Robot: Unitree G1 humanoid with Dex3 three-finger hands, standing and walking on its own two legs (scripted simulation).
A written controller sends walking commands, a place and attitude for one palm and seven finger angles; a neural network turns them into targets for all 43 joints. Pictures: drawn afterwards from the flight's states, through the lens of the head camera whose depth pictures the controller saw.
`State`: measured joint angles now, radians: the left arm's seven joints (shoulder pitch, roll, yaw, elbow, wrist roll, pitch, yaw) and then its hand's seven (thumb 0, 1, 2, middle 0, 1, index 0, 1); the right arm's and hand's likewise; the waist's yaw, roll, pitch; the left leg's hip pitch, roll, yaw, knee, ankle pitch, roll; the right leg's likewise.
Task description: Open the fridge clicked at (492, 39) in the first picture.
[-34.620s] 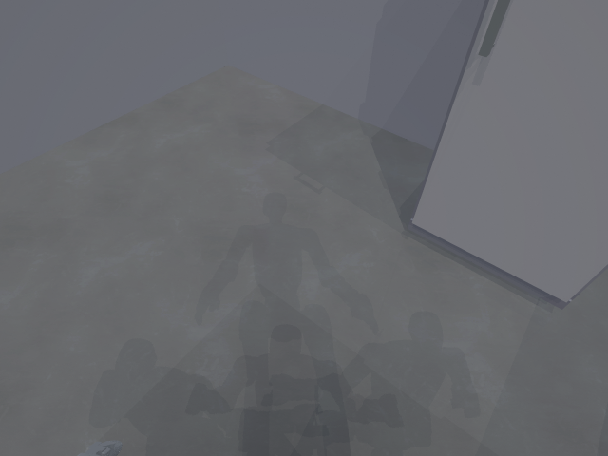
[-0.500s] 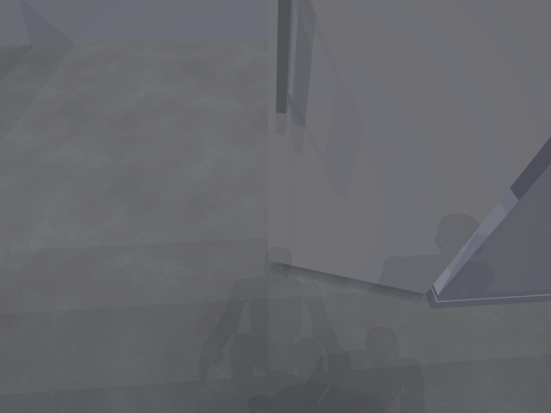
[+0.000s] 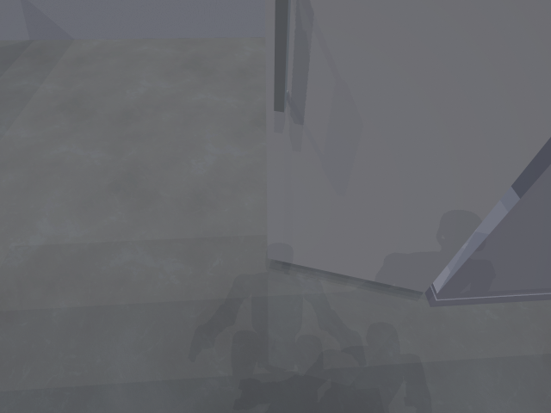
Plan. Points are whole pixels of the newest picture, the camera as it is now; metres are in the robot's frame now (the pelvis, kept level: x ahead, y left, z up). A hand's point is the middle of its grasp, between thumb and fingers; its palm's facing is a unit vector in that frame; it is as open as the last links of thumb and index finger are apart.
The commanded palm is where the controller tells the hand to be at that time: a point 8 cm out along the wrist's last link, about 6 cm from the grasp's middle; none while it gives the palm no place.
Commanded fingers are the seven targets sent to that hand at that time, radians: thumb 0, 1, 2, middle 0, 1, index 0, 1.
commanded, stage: stand and wait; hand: left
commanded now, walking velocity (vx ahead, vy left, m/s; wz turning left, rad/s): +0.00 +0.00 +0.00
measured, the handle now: (284, 45) +0.72 +0.03 +0.18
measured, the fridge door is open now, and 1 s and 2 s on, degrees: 73 73 73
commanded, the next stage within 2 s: none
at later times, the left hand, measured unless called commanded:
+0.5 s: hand out of the picture +0.10 +0.23 -0.16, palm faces -0.03 -0.94 -0.34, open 7.4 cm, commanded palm none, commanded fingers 0.00 0.90 0.90 -0.20 -0.30 -0.20 -0.30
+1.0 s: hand out of the picture +0.10 +0.22 -0.16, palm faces -0.04 -0.94 -0.33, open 7.4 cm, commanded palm none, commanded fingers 0.00 0.90 0.90 -0.20 -0.30 -0.20 -0.30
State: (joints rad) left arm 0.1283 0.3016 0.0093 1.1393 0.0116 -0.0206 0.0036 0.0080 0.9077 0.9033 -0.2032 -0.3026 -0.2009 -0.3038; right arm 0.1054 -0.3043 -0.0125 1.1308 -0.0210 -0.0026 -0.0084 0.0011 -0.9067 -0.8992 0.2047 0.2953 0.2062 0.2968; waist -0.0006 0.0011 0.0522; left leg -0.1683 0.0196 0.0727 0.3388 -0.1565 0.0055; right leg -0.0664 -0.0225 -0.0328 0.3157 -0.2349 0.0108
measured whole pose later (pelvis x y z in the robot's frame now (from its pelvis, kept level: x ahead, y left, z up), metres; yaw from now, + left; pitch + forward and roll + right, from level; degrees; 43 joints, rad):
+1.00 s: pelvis +0.02 -0.02 +0.00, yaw -1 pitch -1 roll +0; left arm 0.12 0.31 0.00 1.13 0.01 -0.02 0.01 0.01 0.91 0.90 -0.20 -0.30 -0.20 -0.30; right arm 0.10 -0.32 0.00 1.13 -0.02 0.00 -0.01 0.00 -0.91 -0.90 0.21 0.30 0.21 0.30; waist -0.01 0.00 0.05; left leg -0.12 0.05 0.08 0.31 -0.17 -0.03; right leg -0.02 0.01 -0.03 0.28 -0.25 -0.02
